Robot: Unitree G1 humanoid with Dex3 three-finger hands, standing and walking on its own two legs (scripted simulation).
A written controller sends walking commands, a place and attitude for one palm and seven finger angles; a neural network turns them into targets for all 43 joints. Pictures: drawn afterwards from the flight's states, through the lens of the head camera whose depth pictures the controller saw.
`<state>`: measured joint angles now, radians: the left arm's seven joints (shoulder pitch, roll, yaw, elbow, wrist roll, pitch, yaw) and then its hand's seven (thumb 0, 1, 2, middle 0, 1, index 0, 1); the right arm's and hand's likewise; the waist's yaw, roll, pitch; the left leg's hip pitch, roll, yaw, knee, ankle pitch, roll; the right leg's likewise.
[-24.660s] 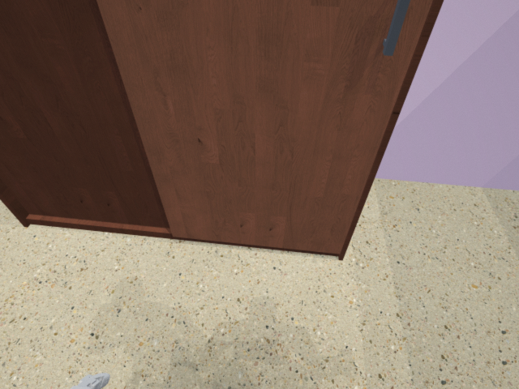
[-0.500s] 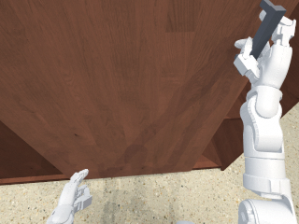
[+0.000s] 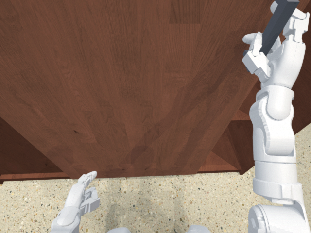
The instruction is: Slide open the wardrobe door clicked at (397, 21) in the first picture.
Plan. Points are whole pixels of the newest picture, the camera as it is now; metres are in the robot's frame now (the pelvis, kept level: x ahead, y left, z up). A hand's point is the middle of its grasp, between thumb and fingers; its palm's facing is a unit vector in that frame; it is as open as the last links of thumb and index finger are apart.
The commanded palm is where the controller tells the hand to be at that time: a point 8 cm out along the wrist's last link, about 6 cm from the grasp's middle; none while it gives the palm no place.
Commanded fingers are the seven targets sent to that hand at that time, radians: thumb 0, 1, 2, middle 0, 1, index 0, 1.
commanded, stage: step sideways, sliding the door along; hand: right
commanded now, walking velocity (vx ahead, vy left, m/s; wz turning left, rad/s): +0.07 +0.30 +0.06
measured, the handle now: (263, 34) +0.44 -0.22 +0.26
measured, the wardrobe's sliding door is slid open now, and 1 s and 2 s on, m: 0.30 0.41 0.41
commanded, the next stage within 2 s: none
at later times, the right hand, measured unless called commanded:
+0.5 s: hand (212, 57) +0.39 -0.11 +0.25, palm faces +0.13 +0.99 -0.01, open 7.3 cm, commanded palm +0.37 -0.11 +0.25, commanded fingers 0.00 -0.90 -0.90 0.45 1.40 0.45 1.40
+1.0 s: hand (204, 56) +0.39 -0.09 +0.25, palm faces +0.09 +0.99 -0.05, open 7.2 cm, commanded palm +0.37 -0.11 +0.25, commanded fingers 0.00 -0.90 -0.90 0.45 1.40 0.45 1.40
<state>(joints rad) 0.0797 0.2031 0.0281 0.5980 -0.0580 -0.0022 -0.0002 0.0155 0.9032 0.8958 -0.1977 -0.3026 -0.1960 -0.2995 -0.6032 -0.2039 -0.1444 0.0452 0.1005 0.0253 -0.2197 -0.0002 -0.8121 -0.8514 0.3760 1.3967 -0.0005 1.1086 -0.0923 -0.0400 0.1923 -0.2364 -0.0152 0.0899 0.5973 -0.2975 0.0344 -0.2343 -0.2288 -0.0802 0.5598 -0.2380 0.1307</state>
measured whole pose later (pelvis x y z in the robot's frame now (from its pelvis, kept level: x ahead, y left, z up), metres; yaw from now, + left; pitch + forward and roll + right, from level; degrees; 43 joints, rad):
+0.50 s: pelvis -0.01 +0.01 +0.00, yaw -1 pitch -4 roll +1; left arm 0.06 0.18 0.02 0.61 -0.06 0.02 0.00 0.02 0.90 0.90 -0.20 -0.30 -0.20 -0.30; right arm -0.65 -0.15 -0.02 0.15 0.11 -0.01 -0.19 0.01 -0.79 -0.82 0.41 1.40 0.00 1.18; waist -0.07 -0.05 0.17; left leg -0.24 -0.03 0.11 0.59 -0.28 0.05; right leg -0.24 -0.24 -0.08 0.54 -0.21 0.13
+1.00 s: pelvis -0.02 +0.01 +0.00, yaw +1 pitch -4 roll +1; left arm 0.11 0.19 0.01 0.65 -0.06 0.02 0.03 0.02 0.90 0.90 -0.20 -0.30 -0.20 -0.30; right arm -0.67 -0.18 -0.05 0.21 0.11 -0.02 -0.15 0.01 -0.71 -0.84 0.45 1.40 0.06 1.30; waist -0.03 -0.05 0.15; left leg -0.26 -0.04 0.08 0.60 -0.26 0.06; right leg -0.25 -0.25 -0.10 0.54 -0.20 0.11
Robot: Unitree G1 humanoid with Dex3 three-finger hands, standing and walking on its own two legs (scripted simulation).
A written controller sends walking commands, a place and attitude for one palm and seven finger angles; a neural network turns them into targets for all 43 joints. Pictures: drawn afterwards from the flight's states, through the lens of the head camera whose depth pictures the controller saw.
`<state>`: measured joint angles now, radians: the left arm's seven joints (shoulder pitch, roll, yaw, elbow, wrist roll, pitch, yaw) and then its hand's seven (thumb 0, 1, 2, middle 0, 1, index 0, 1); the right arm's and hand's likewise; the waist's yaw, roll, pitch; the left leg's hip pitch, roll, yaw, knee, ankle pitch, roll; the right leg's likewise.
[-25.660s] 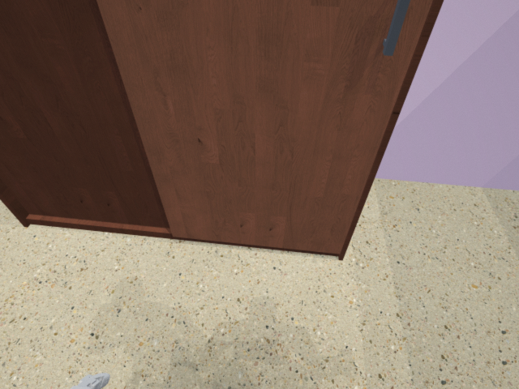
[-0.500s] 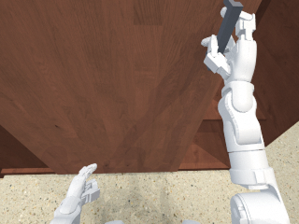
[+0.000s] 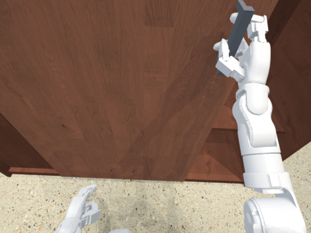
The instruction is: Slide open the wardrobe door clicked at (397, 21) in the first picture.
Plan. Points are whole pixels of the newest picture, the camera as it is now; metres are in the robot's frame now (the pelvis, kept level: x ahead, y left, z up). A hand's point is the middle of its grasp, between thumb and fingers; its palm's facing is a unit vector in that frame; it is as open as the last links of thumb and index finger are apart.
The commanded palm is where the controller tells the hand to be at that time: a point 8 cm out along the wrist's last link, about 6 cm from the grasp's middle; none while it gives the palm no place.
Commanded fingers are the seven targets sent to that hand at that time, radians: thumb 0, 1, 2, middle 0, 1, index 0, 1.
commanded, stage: step sideways, sliding the door along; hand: right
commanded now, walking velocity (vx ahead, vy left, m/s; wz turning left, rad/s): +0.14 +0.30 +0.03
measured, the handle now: (230, 40) +0.46 -0.13 +0.26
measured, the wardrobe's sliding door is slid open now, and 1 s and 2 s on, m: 0.41 0.41 0.41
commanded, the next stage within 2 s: stop walking and hold the door there in 1.46 s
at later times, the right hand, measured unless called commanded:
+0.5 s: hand (221, 58) +0.41 -0.11 +0.25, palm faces +0.12 +0.99 -0.04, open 7.1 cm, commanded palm +0.39 -0.12 +0.26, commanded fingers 0.00 -0.90 -0.90 0.45 1.40 0.45 1.40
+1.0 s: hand (220, 58) +0.41 -0.11 +0.25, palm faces +0.12 +0.99 -0.03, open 7.0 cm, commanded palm +0.39 -0.11 +0.25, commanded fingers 0.00 -0.90 -0.90 0.45 1.40 0.45 1.40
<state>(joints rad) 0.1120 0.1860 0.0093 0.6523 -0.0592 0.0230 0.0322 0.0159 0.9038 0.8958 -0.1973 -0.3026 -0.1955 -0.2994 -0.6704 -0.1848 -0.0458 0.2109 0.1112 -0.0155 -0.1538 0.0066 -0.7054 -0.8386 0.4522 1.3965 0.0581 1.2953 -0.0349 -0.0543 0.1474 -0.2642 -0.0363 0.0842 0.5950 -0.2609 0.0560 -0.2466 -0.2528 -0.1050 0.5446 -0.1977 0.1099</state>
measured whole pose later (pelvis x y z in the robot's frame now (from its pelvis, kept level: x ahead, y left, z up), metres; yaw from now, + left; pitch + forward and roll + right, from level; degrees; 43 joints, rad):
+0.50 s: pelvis +0.01 +0.01 +0.00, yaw -1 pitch -4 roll +0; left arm 0.08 0.17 0.00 0.65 -0.06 0.01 0.03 0.02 0.90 0.90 -0.20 -0.30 -0.20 -0.30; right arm -0.67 -0.17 -0.03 0.20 0.12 -0.01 -0.16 0.01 -0.72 -0.85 0.45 1.40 0.05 1.32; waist -0.05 -0.04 0.15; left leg -0.25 -0.04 0.10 0.59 -0.27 0.07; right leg -0.23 -0.25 -0.09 0.52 -0.19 0.08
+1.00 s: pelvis +0.01 +0.02 +0.00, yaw -1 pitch -4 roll +0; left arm 0.08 0.18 0.01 0.64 -0.06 0.01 0.02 0.02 0.90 0.90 -0.20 -0.30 -0.20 -0.30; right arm -0.65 -0.17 -0.02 0.16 0.12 -0.01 -0.16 0.01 -0.75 -0.85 0.45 1.40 0.03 1.31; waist -0.05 -0.04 0.15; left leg -0.25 -0.04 0.11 0.60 -0.29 0.08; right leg -0.23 -0.25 -0.08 0.52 -0.19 0.10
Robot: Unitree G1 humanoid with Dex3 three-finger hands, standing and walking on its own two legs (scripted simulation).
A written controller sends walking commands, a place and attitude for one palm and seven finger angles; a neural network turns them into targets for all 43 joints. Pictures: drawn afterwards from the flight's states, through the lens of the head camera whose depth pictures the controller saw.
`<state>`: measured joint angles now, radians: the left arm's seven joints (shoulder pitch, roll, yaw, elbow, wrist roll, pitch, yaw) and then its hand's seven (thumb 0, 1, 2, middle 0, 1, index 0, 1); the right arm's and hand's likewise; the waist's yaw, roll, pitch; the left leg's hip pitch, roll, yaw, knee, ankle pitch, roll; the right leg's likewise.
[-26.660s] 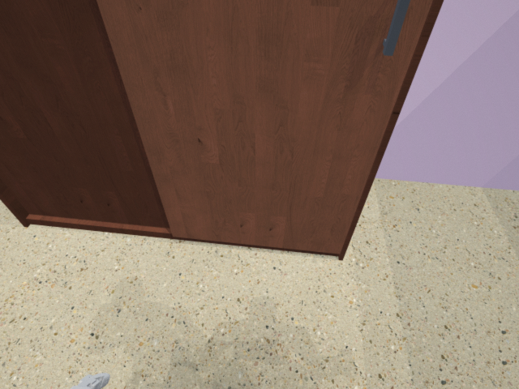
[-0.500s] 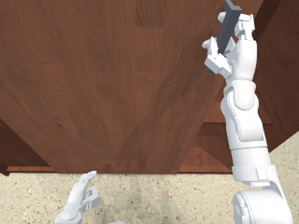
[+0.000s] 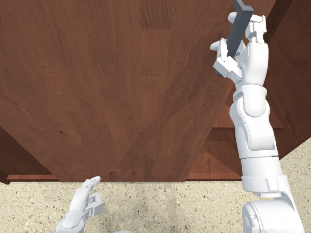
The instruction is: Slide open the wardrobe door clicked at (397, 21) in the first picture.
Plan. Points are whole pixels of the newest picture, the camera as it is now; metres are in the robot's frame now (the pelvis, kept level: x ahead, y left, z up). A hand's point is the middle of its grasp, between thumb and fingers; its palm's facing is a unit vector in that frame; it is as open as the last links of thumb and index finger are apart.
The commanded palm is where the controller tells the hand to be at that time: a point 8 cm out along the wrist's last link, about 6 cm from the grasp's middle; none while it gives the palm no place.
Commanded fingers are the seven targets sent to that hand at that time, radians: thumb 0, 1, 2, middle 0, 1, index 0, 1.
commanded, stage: step sideways, sliding the door along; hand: right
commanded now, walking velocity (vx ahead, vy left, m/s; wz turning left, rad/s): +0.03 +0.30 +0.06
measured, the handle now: (229, 40) +0.45 -0.14 +0.26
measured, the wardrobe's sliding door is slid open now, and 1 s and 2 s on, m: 0.41 0.41 0.41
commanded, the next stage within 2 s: stop walking and hold the door there in 0.46 s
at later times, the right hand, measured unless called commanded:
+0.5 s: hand (218, 59) +0.40 -0.11 +0.25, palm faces +0.11 +0.99 -0.02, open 7.0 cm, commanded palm +0.38 -0.12 +0.25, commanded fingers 0.00 -0.90 -0.90 0.45 1.40 0.45 1.40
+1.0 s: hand (223, 59) +0.40 -0.12 +0.25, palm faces +0.03 +1.00 -0.08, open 7.0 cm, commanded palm +0.38 -0.16 +0.24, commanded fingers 0.00 -0.90 -0.90 0.45 1.40 0.45 1.40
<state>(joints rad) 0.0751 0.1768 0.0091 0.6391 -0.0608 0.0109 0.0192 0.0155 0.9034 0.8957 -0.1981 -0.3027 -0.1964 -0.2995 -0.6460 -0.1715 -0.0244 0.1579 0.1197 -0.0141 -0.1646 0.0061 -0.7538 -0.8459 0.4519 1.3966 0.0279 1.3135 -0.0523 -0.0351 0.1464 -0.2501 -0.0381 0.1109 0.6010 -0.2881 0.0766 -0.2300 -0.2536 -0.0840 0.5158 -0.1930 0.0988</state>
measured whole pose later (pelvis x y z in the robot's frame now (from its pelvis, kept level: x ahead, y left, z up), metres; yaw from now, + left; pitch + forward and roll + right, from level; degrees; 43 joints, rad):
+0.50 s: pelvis +0.00 +0.00 +0.00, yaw +0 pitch -4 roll +0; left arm 0.09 0.18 0.01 0.64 -0.06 0.01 0.02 0.02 0.90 0.90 -0.20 -0.30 -0.20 -0.30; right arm -0.63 -0.16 -0.03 0.15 0.13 -0.01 -0.17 0.01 -0.77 -0.85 0.45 1.40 0.01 1.31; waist -0.06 -0.05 0.14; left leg -0.24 -0.05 0.12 0.59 -0.29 0.08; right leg -0.22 -0.26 -0.08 0.51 -0.19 0.12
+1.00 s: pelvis +0.00 -0.04 +0.01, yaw +3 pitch -3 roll -1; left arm 0.15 0.22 0.00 0.70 -0.04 -0.05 0.06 0.02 0.90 0.90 -0.20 -0.30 -0.19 -0.30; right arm -0.56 -0.18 -0.07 0.21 0.10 -0.01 -0.14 0.02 -0.71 -0.78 0.45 1.40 0.12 1.34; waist 0.02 -0.04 0.06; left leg -0.25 0.02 0.02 0.55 -0.24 0.01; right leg -0.18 -0.19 -0.17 0.45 -0.18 0.09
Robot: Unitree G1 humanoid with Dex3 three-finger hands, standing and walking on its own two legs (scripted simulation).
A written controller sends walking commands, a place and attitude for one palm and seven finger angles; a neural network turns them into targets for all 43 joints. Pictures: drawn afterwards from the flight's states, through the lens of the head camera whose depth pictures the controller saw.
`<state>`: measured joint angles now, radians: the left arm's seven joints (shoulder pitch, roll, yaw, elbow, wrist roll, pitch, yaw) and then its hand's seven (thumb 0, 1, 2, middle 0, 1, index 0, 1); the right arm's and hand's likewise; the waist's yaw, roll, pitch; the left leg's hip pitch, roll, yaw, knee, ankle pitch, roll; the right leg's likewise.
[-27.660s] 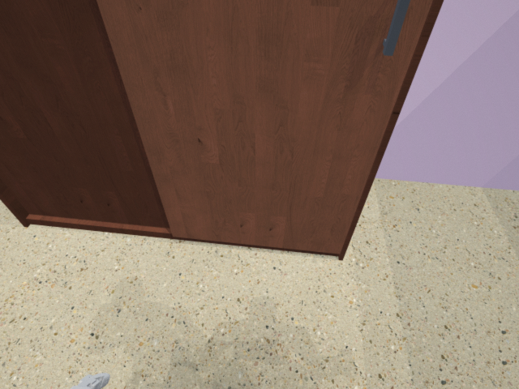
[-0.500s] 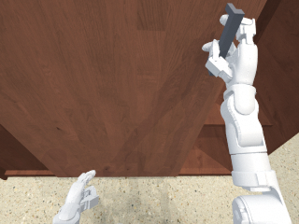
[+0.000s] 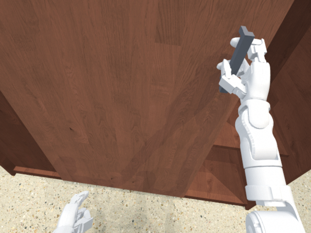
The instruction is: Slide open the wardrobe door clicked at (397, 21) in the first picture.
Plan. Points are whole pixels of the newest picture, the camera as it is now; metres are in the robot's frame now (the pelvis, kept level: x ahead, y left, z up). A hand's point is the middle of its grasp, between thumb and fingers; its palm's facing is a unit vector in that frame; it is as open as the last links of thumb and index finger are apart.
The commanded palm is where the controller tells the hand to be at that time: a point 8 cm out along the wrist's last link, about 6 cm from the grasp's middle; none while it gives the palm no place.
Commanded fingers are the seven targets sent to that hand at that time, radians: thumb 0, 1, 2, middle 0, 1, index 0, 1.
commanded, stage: stop walking and hold the door there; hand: right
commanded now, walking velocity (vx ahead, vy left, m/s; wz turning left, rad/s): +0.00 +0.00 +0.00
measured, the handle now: (232, 61) +0.44 -0.12 +0.25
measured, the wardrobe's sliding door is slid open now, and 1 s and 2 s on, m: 0.41 0.41 0.41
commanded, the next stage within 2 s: loosen the grip on the handle in 0.70 s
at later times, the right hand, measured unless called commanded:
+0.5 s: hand (226, 78) +0.39 -0.10 +0.24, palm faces -0.04 +0.99 -0.10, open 6.8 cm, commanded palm +0.38 -0.13 +0.23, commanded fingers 0.00 -0.90 -0.90 0.45 1.40 0.45 1.40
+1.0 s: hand (230, 76) +0.39 -0.11 +0.25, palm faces -0.05 +1.00 -0.07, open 8.2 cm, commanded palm +0.38 -0.16 +0.23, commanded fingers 0.00 0.43 -0.26 0.44 1.38 0.44 1.38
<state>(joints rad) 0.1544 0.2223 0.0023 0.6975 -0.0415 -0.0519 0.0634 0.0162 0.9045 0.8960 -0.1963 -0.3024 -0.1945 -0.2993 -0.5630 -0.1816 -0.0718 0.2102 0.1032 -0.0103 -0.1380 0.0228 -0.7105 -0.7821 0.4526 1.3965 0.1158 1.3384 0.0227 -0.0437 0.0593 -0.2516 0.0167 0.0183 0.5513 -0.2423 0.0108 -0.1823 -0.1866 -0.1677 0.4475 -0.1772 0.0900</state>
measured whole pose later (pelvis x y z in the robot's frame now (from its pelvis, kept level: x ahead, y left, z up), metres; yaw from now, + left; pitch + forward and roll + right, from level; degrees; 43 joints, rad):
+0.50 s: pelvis +0.00 -0.05 +0.00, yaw +1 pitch -2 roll -1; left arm 0.12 0.17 -0.03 0.71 -0.03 -0.02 0.08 0.02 0.90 0.90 -0.20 -0.30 -0.20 -0.30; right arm -0.62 -0.11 0.08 0.24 0.08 -0.03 -0.15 0.01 -0.72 -0.76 0.45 1.40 0.15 1.34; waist -0.02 -0.02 0.04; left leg -0.25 0.09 -0.04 0.51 -0.22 -0.07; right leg -0.20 -0.11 -0.22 0.47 -0.21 0.04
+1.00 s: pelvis -0.02 -0.03 +0.00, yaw -3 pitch -4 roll -1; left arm 0.21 0.22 -0.01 0.69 -0.05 -0.14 0.02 0.01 0.90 0.90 -0.20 -0.30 -0.20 -0.30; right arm -0.77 -0.13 -0.03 0.59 0.11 -0.04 -0.03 -0.03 -0.39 -0.63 0.52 1.38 0.29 1.31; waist 0.03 0.00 0.00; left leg -0.24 0.09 0.04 0.51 -0.21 -0.03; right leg -0.20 -0.11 -0.14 0.44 -0.15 0.05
